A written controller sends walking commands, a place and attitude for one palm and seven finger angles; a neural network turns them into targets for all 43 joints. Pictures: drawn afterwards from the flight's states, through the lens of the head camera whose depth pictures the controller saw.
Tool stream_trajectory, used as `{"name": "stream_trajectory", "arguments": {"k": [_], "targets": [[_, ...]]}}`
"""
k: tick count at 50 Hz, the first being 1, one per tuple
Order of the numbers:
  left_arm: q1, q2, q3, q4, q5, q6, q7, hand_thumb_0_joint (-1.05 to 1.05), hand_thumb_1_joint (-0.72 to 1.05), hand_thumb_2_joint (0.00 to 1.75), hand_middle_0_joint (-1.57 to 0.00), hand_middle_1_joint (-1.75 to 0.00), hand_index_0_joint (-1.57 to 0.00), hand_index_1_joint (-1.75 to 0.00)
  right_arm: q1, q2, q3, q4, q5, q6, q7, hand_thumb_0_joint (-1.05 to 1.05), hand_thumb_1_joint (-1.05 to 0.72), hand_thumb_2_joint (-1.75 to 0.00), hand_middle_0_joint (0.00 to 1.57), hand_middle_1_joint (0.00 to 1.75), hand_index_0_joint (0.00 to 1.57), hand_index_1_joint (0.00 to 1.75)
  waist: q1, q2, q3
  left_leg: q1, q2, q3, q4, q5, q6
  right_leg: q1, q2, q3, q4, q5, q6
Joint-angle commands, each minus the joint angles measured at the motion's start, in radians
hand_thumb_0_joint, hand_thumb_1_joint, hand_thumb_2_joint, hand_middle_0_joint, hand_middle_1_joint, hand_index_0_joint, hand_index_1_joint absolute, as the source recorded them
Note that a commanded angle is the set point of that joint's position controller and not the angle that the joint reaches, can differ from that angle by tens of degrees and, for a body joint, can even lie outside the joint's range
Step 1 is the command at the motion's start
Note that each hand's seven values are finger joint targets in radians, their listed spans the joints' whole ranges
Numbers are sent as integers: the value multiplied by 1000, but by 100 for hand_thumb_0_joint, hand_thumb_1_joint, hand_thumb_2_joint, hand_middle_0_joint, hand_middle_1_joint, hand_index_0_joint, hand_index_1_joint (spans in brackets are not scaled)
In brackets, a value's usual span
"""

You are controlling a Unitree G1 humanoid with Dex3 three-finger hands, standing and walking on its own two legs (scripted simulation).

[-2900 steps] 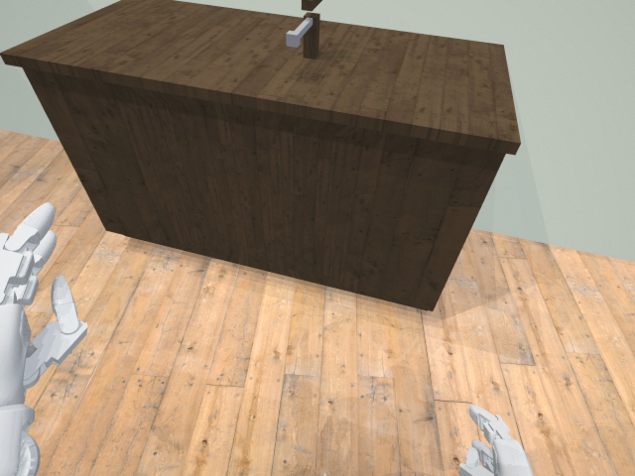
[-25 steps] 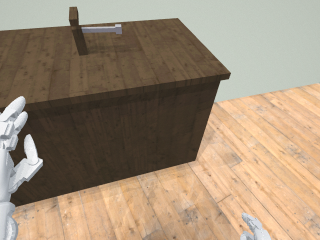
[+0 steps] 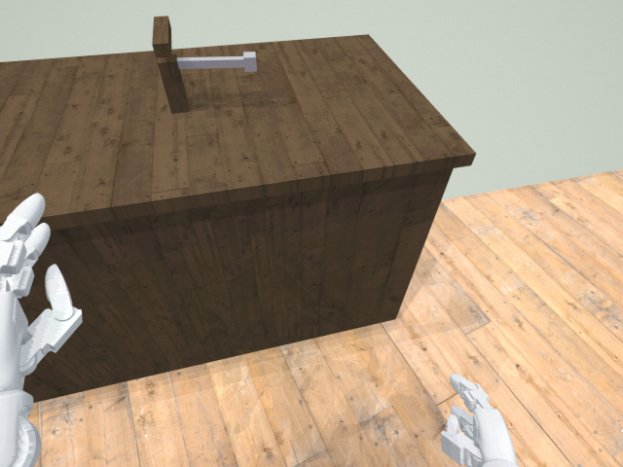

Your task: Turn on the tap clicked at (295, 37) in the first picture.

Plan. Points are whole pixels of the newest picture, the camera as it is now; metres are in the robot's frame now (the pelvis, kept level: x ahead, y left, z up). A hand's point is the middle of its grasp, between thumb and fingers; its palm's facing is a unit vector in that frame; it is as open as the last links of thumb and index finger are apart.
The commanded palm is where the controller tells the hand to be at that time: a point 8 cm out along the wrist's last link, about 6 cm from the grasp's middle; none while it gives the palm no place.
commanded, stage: stop stepping back and stand still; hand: left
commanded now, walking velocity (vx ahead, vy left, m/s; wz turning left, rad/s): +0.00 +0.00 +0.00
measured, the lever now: (250, 61) +0.81 +0.19 +0.14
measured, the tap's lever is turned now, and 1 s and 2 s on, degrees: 82 82 82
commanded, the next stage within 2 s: stand and check the lever's angle in 0.14 s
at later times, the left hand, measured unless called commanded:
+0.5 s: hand (85, 312) +0.22 +0.24 +0.16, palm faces +0.39 -0.85 -0.35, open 7.4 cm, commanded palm +0.17 +0.28 +0.18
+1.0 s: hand (78, 315) +0.21 +0.24 +0.16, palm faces +0.40 -0.85 -0.35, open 7.4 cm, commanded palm +0.16 +0.28 +0.18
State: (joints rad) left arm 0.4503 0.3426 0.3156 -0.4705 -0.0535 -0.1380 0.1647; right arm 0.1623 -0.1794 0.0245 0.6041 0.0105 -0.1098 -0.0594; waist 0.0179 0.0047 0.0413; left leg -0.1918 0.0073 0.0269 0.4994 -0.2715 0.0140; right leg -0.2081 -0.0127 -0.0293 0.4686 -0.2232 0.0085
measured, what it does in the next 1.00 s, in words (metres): stands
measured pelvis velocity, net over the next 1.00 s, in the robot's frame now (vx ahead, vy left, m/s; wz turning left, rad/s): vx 0.00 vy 0.01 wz -0.01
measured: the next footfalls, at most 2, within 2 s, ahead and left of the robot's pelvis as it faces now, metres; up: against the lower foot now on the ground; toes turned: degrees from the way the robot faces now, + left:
none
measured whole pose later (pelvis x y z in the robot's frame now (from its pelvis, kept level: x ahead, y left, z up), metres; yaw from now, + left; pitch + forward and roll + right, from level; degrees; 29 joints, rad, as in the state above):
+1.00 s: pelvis +0.00 +0.01 +0.00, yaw -1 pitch -1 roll -1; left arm 0.47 0.33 0.30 -0.45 -0.06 -0.13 0.17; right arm 0.19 -0.20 0.01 0.61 0.01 -0.08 -0.07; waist 0.01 0.02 0.01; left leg -0.18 0.01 0.04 0.46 -0.25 0.02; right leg -0.19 -0.01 -0.02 0.40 -0.18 0.01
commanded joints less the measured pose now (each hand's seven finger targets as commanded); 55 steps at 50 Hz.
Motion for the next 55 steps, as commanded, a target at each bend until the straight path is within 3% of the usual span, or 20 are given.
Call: {"name": "stream_trajectory", "arguments": {"k": [1,3,9,10,15,17,20,23,25,31,36,49,51,54,55], "targets": [[-56,148,92,-212,-4,-61,7,0,90,90,-20,-30,-20,-30,-90,-134,-50,-159,-2,-42,-11,0,-90,-90,20,30,20,30,-12,63,-139,19,101,-101,-118,240,16,70,-46,56,-54,201,-19],[-57,149,95,-217,-5,-61,6,0,90,90,-20,-30,-20,-30,-88,-136,-52,-161,-2,-38,-10,0,-90,-90,20,30,20,30,-12,40,-155,29,97,-92,-110,248,13,78,-47,57,-60,218,-20],[-55,152,96,-218,-10,-57,7,0,90,90,-20,-30,-20,-30,-90,-138,-53,-165,-1,-26,-13,0,-90,-90,20,30,20,30,-14,49,-151,24,88,-81,-106,243,8,83,-55,67,-82,228,-23],[-56,155,97,-216,-10,-54,7,0,90,90,-20,-30,-20,-30,-97,-140,-53,-169,-1,-26,-15,0,-90,-90,20,30,20,30,-15,74,-136,25,88,-82,-111,246,8,73,-56,70,-82,228,-26],[-43,161,102,-210,-10,-54,9,0,90,90,-20,-30,-20,-30,-96,-142,-56,-172,-1,-24,-19,0,-90,-90,20,30,20,30,-13,56,-139,24,87,-81,-115,235,9,78,-57,65,-92,216,-24],[-46,154,96,-208,-10,-55,10,0,90,90,-20,-30,-20,-30,-89,-144,-57,-167,0,-22,-18,0,-90,-90,20,30,20,30,-14,40,-140,17,87,-82,-117,219,9,81,-54,66,-94,204,-22],[-48,154,94,-209,-9,-55,10,0,90,90,-20,-30,-20,-30,-94,-146,-59,-169,0,-23,-20,0,-90,-90,20,30,20,30,-15,68,-130,11,83,-80,-125,177,9,71,-57,72,-104,175,-26],[-42,156,98,-198,-8,-57,12,0,90,90,-20,-30,-20,-30,-87,-146,-59,-164,-1,-22,-20,0,-90,-90,20,30,20,30,-13,35,-131,-2,82,-82,-129,149,10,75,-53,70,-111,154,-22],[-38,158,98,-200,-9,-56,11,0,90,90,-20,-30,-20,-30,-93,-147,-60,-166,-1,-23,-22,0,-90,-90,20,30,20,30,-14,54,-121,-2,80,-80,-128,149,11,67,-58,75,-116,153,-26],[-47,158,100,-185,-8,-54,12,0,90,90,-20,-30,-20,-30,-87,-143,-58,-157,-2,-23,-23,0,-90,-90,20,30,20,30,-15,25,-118,0,82,-76,-135,117,12,54,-54,81,-127,127,-22],[-60,154,91,-185,-4,-53,13,0,90,90,-20,-30,-20,-30,-93,-139,-55,-154,-2,-24,-23,0,-90,-90,20,30,20,30,-15,42,-104,-12,80,-75,-148,59,13,40,-50,81,-138,89,-21],[-55,149,91,-197,-5,-54,13,0,90,90,-20,-30,-20,-30,-90,-142,-58,-154,-2,-25,-21,0,-90,-90,20,30,20,30,-14,36,-136,6,82,-76,-142,130,10,70,-44,68,-116,156,-18],[-51,151,92,-193,-5,-53,13,0,90,90,-20,-30,-20,-30,-92,-141,-55,-156,-3,-24,-23,0,-90,-90,20,30,20,30,-13,63,-125,6,86,-76,-146,158,9,66,-45,65,-112,167,-18],[-54,152,94,-199,-5,-54,13,0,90,90,-20,-30,-20,-30,-92,-142,-57,-155,-3,-22,-21,0,-90,-90,20,30,20,30,-13,47,-134,5,84,-75,-143,151,8,74,-44,62,-111,167,-17],[-54,149,90,-194,-5,-53,11,0,90,90,-20,-30,-20,-30,-93,-146,-58,-158,-3,-22,-22,0,-90,-90,20,30,20,30,-15,73,-122,0,84,-78,-148,149,6,69,-45,63,-112,161,-19]]}}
